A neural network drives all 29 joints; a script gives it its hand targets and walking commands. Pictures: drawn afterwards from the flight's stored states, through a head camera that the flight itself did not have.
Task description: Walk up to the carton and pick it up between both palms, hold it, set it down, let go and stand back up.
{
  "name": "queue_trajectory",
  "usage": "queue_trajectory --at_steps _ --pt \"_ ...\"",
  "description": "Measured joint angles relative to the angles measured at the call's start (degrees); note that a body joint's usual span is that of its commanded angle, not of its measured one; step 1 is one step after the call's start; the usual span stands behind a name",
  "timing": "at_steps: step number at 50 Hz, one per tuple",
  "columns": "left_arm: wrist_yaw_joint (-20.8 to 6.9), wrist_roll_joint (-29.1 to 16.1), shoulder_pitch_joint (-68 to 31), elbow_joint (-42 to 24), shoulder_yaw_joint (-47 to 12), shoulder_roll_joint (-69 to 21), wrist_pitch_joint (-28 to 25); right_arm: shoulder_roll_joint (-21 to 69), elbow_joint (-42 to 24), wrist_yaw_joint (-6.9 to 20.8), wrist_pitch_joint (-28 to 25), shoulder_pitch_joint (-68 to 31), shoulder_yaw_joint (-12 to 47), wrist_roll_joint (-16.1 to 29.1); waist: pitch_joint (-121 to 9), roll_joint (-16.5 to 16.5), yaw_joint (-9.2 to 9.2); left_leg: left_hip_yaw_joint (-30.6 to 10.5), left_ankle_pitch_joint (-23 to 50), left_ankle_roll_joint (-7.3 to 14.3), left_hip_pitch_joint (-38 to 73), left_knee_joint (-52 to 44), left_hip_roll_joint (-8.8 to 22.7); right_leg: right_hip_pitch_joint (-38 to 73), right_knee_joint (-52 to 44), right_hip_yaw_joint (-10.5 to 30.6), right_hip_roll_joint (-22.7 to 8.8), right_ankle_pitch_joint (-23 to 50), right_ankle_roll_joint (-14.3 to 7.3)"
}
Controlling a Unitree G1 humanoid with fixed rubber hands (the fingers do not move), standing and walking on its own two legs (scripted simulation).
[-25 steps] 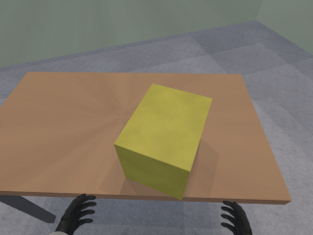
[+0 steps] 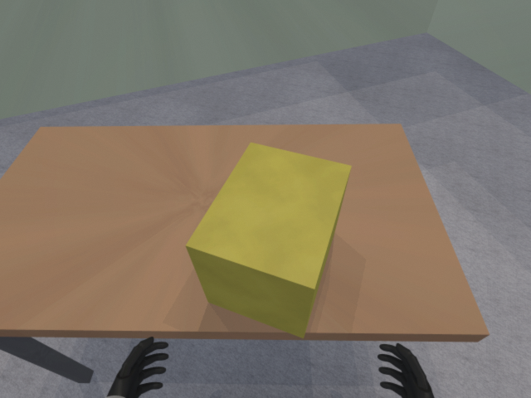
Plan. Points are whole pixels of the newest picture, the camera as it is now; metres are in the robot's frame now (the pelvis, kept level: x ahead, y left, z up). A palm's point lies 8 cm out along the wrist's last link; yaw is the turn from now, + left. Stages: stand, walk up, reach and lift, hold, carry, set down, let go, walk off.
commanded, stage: let go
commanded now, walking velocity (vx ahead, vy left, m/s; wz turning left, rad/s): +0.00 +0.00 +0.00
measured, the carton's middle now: (276, 237) +0.39 +0.01 -0.01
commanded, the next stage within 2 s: stand in 0.38 s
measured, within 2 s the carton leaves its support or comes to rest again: neither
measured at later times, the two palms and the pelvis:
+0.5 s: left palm (120, 397) +0.15 +0.24 -0.07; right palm out of the picture +0.14 -0.23 -0.10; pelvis +0.00 +0.00 +0.00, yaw +0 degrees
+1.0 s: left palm out of the picture +0.11 +0.28 -0.09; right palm out of the picture +0.11 -0.28 -0.12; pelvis +0.01 +0.00 +0.00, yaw +0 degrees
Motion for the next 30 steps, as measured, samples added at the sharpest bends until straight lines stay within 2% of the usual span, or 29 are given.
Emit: queue_trajectory --at_steps 10,20,26,30 --pt "0.6 1.2 -0.9 1.6 0.0 -1.3 0.2 -2.2 3.3 1.8 -0.7 -1.7 0.0 0.0 0.0 0.1 -0.05 0.0 -0.1 -0.1 0.3 -0.2 0.0 0.0 0.3 0.0 0.0 -0.5 -0.1" --pt "0.8 2.3 -1.3 2.5 0.0 -2.0 0.0 -2.9 4.7 2.2 -1.1 -2.5 0.0 0.0 0.0 0.2 -0.06 0.0 -0.1 -0.2 0.3 -0.3 0.0 0.0 0.4 0.0 0.0 -0.5 -0.1" --pt "1.3 3.4 -1.9 8.1 0.4 0.9 -5.0 -6.4 9.1 2.2 6.9 -2.7 0.0 0.0 -1.2 -0.1 0.95 0.0 -0.9 -0.2 0.3 1.1 -0.2 -0.5 2.9 0.0 -0.2 -1.9 -0.1" --pt "1.2 3.5 -1.9 11.7 1.2 3.0 -6.1 -9.1 11.7 2.2 9.1 -2.0 0.0 0.0 -1.9 -0.1 1.20 0.0 -1.2 -0.2 0.5 1.2 -0.2 -0.5 3.4 0.0 -0.3 -2.4 -0.1"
